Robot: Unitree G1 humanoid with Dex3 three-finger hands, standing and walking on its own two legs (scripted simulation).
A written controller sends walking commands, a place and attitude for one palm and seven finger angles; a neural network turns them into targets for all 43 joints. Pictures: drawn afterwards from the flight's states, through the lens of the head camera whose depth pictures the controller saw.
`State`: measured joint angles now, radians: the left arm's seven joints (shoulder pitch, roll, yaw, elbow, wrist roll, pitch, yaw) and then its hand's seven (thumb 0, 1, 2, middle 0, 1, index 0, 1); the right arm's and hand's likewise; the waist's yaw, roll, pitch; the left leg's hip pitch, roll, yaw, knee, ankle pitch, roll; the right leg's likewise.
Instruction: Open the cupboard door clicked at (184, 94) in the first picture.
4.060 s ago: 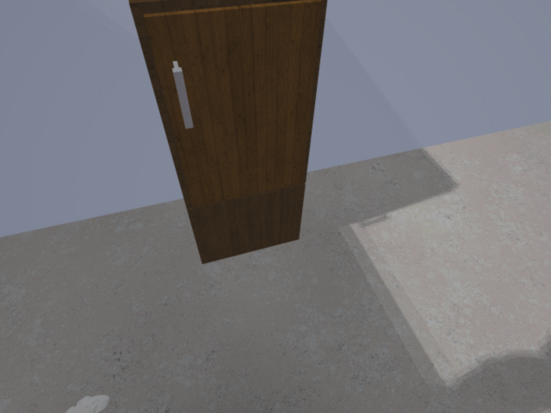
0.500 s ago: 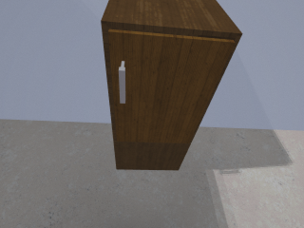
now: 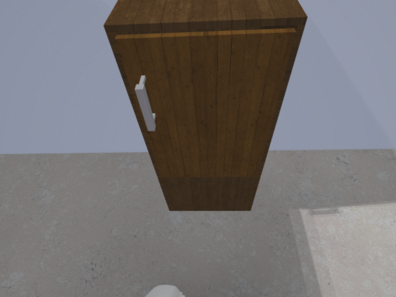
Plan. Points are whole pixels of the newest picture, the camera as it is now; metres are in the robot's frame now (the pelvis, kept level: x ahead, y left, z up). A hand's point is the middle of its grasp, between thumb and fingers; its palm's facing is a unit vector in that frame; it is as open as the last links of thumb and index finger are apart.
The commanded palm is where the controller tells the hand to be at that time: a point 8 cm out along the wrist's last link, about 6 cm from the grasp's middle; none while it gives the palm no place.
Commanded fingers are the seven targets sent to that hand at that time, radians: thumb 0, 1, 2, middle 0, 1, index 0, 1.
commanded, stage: come to a stop and stand still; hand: left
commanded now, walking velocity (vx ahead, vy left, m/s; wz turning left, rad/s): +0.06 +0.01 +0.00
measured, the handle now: (147, 104) +0.56 +0.19 +0.04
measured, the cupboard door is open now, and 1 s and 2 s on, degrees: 0 0 0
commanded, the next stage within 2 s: look again from close up in 0.58 s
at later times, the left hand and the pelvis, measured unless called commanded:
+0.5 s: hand out of the picture -0.03 +0.22 -0.17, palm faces +0.03 -0.98 -0.20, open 7.3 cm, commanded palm none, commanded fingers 0.00 0.90 0.90 -0.20 -0.30 -0.20 -0.30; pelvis -0.03 +0.05 +0.00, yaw -1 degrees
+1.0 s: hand out of the picture -0.04 +0.23 -0.17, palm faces +0.01 -0.98 -0.22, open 7.3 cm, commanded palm none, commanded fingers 0.00 0.90 0.90 -0.20 -0.30 -0.20 -0.30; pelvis -0.04 +0.06 +0.00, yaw -1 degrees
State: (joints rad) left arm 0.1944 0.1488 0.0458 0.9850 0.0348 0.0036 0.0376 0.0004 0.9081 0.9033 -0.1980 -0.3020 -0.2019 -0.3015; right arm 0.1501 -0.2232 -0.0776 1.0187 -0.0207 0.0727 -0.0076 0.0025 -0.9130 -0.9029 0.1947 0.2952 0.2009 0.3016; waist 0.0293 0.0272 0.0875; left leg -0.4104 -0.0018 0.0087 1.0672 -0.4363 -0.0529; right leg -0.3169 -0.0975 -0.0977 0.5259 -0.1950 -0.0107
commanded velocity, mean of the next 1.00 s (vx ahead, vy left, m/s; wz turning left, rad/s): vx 0.00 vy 0.00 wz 0.00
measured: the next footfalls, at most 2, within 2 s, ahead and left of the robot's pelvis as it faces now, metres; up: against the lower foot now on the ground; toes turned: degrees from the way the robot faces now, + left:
left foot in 0.16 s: +0.00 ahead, +0.16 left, +0.00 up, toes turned +3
right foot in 0.42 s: +0.01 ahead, -0.07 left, +0.00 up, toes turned -3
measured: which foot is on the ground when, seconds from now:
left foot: up 0.00-0.14, down 0.16-1.00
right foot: down 0.00-0.18, up 0.20-0.40, down 0.42-1.00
